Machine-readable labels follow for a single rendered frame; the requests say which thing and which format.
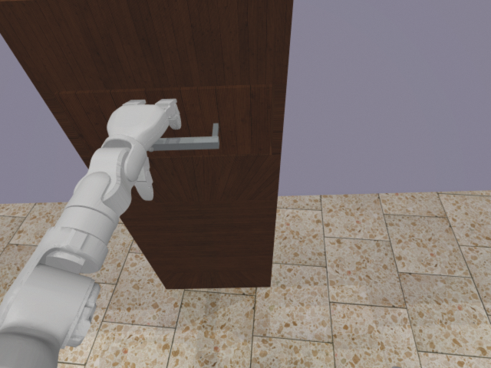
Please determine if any left robot upper arm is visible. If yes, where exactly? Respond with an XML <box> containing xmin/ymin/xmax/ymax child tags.
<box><xmin>0</xmin><ymin>263</ymin><xmax>101</xmax><ymax>368</ymax></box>

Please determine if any cabinet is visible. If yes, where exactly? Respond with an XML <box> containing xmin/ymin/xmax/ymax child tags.
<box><xmin>0</xmin><ymin>0</ymin><xmax>293</xmax><ymax>289</ymax></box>

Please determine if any left robot forearm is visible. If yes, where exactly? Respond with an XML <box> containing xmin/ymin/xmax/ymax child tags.
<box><xmin>0</xmin><ymin>134</ymin><xmax>147</xmax><ymax>327</ymax></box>

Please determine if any drawer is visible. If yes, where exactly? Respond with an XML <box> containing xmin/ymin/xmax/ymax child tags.
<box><xmin>54</xmin><ymin>84</ymin><xmax>272</xmax><ymax>157</ymax></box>

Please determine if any handle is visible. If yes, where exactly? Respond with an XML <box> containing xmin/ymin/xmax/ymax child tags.
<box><xmin>147</xmin><ymin>123</ymin><xmax>219</xmax><ymax>151</ymax></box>

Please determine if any left robot hand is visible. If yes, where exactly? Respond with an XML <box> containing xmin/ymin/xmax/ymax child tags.
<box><xmin>107</xmin><ymin>99</ymin><xmax>181</xmax><ymax>201</ymax></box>

